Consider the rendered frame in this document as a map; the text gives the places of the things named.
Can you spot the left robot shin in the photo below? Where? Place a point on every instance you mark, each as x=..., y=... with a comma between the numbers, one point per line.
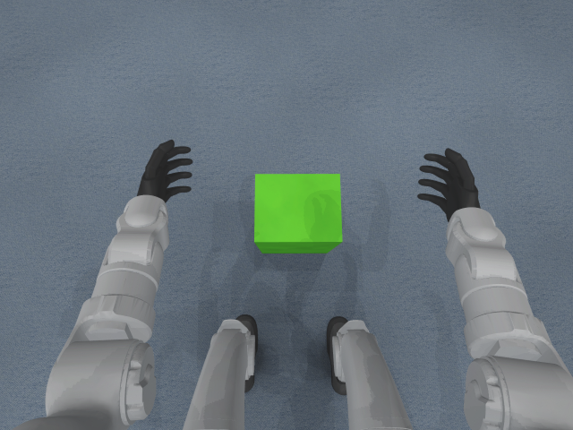
x=231, y=324

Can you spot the robot left upper arm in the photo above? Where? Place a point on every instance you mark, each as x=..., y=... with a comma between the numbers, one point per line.
x=99, y=385

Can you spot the robot left forearm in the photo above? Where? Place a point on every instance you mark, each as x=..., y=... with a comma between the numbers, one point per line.
x=121, y=305

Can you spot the robot right forearm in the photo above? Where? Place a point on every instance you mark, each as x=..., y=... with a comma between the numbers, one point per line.
x=499, y=319

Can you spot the robot left hand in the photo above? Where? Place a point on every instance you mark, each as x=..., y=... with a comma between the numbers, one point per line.
x=155, y=179

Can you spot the robot right hand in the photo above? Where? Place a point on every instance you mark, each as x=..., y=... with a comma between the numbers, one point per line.
x=459, y=190

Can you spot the robot right upper arm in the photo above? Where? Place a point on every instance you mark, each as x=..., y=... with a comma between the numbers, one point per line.
x=504, y=393

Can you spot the carton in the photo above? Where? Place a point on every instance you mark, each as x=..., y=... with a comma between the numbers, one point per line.
x=297, y=213

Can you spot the robot left thigh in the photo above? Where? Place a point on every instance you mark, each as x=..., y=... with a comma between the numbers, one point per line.
x=218, y=399

